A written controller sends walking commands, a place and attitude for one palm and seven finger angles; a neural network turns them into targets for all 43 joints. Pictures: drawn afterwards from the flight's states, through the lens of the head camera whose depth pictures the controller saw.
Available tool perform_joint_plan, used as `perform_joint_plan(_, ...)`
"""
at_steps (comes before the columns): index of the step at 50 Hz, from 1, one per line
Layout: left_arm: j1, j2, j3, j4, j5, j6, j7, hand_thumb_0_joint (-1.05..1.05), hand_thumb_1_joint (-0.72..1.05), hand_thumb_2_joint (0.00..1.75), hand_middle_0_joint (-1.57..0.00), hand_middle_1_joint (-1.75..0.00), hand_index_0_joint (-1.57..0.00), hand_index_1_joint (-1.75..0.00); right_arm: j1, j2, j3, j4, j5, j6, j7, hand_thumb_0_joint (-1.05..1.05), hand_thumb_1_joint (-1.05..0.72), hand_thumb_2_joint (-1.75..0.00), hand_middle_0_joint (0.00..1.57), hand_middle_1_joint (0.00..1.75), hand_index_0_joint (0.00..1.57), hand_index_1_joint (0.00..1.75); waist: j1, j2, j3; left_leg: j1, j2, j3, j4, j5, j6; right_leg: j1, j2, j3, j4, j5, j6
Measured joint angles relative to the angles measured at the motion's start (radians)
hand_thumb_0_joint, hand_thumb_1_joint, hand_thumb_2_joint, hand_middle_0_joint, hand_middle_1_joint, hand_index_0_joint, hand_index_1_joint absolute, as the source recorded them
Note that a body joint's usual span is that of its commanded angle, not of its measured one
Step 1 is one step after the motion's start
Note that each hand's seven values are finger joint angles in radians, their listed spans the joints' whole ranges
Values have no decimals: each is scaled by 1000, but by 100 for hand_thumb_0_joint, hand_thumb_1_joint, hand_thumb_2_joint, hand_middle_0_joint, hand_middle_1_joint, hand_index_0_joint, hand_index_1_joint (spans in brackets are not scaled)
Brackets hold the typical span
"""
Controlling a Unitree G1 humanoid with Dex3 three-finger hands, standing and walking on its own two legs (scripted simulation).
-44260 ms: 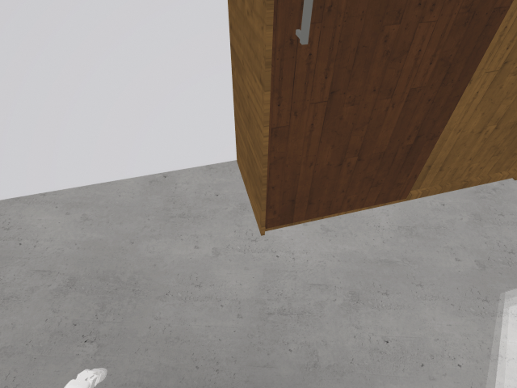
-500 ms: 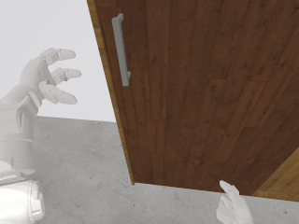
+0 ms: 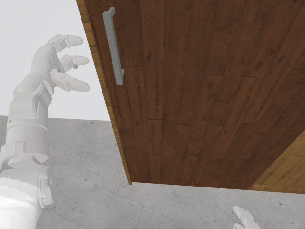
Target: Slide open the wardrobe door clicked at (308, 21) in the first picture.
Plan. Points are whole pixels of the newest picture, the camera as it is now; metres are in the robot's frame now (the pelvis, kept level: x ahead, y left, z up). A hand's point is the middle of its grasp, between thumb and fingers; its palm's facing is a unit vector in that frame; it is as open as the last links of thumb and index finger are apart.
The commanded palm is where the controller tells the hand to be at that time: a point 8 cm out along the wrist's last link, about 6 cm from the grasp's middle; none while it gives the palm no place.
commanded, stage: move the hooked fingers beside the handle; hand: left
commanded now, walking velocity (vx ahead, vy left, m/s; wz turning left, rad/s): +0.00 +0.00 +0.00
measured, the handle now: (116, 49) +0.51 +0.12 +0.23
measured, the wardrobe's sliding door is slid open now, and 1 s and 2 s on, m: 0.00 0.00 0.00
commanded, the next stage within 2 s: feel for the door with the fingertips in 1.96 s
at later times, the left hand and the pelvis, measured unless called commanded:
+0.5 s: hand (81, 61) +0.45 +0.20 +0.23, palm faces +0.02 -1.00 -0.04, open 14.0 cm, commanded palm +0.43 +0.24 +0.24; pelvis +0.00 +0.00 +0.00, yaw -1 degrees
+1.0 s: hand (83, 57) +0.44 +0.18 +0.25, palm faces -0.03 -1.00 -0.01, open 14.0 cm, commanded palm +0.42 +0.23 +0.23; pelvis +0.00 +0.00 +0.00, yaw -1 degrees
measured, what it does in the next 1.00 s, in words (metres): stands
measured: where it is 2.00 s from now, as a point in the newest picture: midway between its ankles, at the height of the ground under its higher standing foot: outside the picture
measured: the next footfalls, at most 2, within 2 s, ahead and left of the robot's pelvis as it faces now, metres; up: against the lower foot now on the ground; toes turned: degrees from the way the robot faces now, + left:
none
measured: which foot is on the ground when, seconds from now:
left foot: down 0.00-1.00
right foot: down 0.00-1.00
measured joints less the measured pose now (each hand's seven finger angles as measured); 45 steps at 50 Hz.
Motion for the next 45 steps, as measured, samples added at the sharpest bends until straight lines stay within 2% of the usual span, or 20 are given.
perform_joint_plan(3,-46,-4,-17,40,0,-19,-1,-2,-50,30,-30,-120,-30,-120,12,0,0,15,0,-6,-1,1,-90,-90,20,30,20,30,2,-5,-2,-3,1,-4,3,-1,-1,2,1,-4,-3,1,-1)
perform_joint_plan(10,-120,2,-33,170,17,-9,13,-2,-50,30,-30,-120,-30,-120,23,-9,-11,28,-3,-2,1,1,-90,-90,20,30,20,30,-12,5,-11,-22,-1,-1,5,1,2,-17,-1,-1,-5,6,2)
perform_joint_plan(16,-133,-20,-15,198,16,-70,24,-2,-50,30,-30,-120,-30,-120,35,-6,-12,33,-8,-2,4,1,-90,-89,20,30,20,30,-20,0,-10,-23,0,7,2,1,3,-24,1,7,-4,7,2)
perform_joint_plan(23,-136,31,28,255,55,-93,29,-2,-50,30,-30,-120,-30,-120,53,-6,-13,17,-9,5,7,1,-90,-89,20,30,20,30,-35,-4,-5,-27,6,19,-3,3,0,-33,9,18,-9,14,-1)
perform_joint_plan(28,-110,30,5,205,27,-110,-2,-2,-50,30,-30,-120,-30,-120,75,-13,-22,25,-5,0,4,1,-90,-89,20,30,20,30,-19,0,-3,-20,7,13,-5,2,0,-20,9,13,-18,15,0)
perform_joint_plan(32,-114,7,-18,184,7,-89,-17,-2,-50,30,-30,-120,-30,-120,70,-16,-23,39,-2,-7,4,1,-90,-90,20,30,20,30,-8,-2,-10,-19,5,6,-2,1,1,-15,6,6,-17,12,0)
perform_joint_plan(38,-119,-23,-21,202,13,-63,17,-2,-50,30,-30,-120,-30,-120,30,-14,-20,31,-7,-7,10,1,-90,-90,20,30,20,30,-11,4,-15,-26,0,6,2,1,3,-24,1,6,-8,9,2)
perform_joint_plan(45,-94,-32,-20,143,33,-95,40,-2,-50,30,-30,-120,-30,-120,14,4,-13,4,-10,-10,13,1,-90,-89,20,30,20,30,-8,-1,-7,-17,3,9,-1,3,0,-18,4,9,-7,10,0)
